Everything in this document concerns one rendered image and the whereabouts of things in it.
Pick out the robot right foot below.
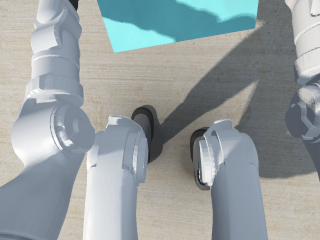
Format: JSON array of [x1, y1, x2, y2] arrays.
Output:
[[190, 129, 211, 191]]

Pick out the robot right upper arm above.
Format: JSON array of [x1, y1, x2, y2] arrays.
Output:
[[285, 82, 320, 182]]

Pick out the left robot forearm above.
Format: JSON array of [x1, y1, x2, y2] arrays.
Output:
[[16, 0, 84, 120]]

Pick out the carton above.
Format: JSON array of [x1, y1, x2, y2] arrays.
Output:
[[97, 0, 259, 53]]

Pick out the right robot forearm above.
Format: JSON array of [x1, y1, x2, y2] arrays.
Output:
[[284, 0, 320, 87]]

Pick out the left robot hand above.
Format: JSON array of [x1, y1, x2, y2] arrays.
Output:
[[69, 0, 79, 11]]

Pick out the robot right thigh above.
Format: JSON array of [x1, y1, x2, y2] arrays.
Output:
[[197, 128, 268, 240]]

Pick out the robot left upper arm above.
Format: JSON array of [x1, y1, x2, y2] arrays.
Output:
[[0, 103, 96, 240]]

